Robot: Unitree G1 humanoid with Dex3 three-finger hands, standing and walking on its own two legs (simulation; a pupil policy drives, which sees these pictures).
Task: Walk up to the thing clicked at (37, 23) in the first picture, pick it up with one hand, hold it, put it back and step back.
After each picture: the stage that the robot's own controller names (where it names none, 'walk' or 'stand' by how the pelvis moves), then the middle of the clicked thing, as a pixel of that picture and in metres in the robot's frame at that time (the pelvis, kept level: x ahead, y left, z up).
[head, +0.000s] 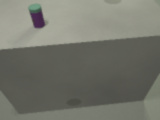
stand; (37, 16) +0.79 +0.27 +0.02
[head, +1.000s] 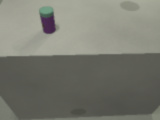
walk; (47, 20) +0.70 +0.18 +0.04
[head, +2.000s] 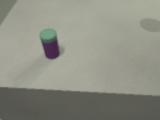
stand; (50, 44) +0.52 +0.17 +0.03
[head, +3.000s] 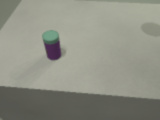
stand; (52, 45) +0.53 +0.16 +0.03
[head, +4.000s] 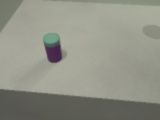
stand; (53, 48) +0.52 +0.15 +0.02
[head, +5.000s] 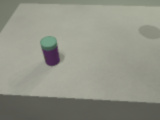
stand; (50, 51) +0.51 +0.16 +0.02
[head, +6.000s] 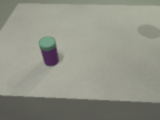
stand; (49, 52) +0.51 +0.17 +0.02
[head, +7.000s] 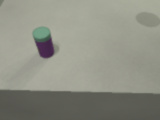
rise first; (44, 43) +0.51 +0.18 +0.03
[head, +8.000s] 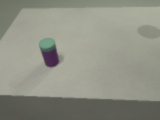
rise first; (49, 53) +0.51 +0.20 +0.03
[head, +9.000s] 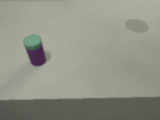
go down; (35, 51) +0.50 +0.19 +0.03
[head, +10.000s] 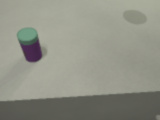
go down; (30, 45) +0.49 +0.18 +0.05
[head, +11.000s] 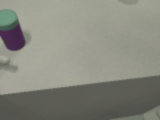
close in; (10, 31) +0.50 +0.20 +0.08
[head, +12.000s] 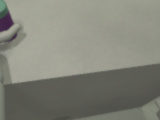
close; (1, 21) +0.53 +0.20 +0.10
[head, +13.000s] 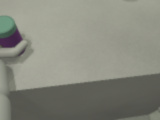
lift; (9, 37) +0.47 +0.20 +0.10
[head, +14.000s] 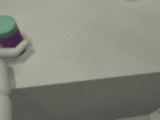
lift; (10, 37) +0.47 +0.20 +0.10
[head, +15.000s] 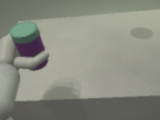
lift; (30, 47) +0.33 +0.15 +0.25
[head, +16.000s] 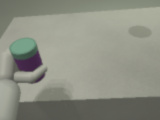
hold; (29, 61) +0.33 +0.17 +0.20
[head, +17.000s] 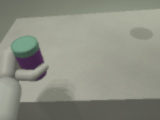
hold; (30, 59) +0.33 +0.16 +0.20
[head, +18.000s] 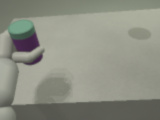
crouch; (27, 43) +0.38 +0.17 +0.22
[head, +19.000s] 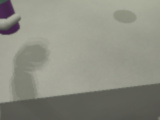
lower; (2, 12) +0.50 +0.21 +0.22
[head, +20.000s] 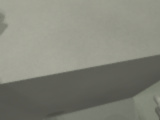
lower; out of the picture +0.55 +0.22 +0.11
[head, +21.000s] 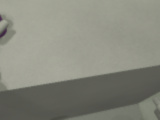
lower; out of the picture +0.53 +0.22 +0.10
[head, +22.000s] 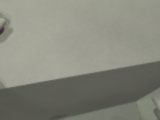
lower; out of the picture +0.53 +0.22 +0.11
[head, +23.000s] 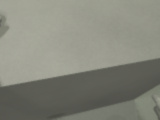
lower; out of the picture +0.54 +0.22 +0.11
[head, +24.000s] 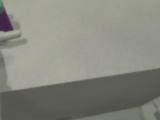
open; out of the picture +0.52 +0.21 +0.10
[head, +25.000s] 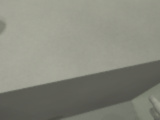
sink last; out of the picture +0.52 +0.22 +0.10
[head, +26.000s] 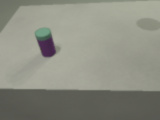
sink last; (46, 43) +0.55 +0.21 +0.07
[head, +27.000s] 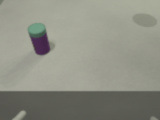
stand; (39, 39) +0.53 +0.20 +0.07
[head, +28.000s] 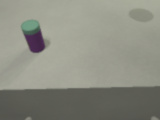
stand; (34, 37) +0.53 +0.21 +0.08
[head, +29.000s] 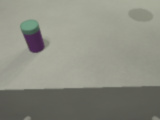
stand; (33, 37) +0.53 +0.22 +0.08
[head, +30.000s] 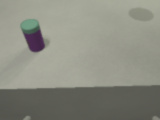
stand; (33, 36) +0.53 +0.21 +0.09
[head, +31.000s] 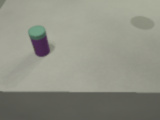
stand; (39, 41) +0.53 +0.20 +0.05
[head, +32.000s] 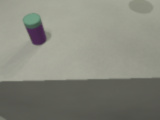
walk; (35, 30) +0.56 +0.21 +0.04
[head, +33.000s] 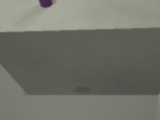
walk; out of the picture +0.80 +0.22 +0.06
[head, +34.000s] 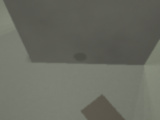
walk; out of the picture +1.13 +0.20 +0.05
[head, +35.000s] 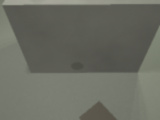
stand; out of the picture +1.18 +0.23 +0.03
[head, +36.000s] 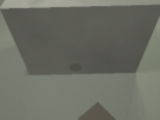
stand; out of the picture +1.18 +0.24 +0.02
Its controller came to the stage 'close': yes
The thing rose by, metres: 0.20
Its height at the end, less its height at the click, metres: +0.00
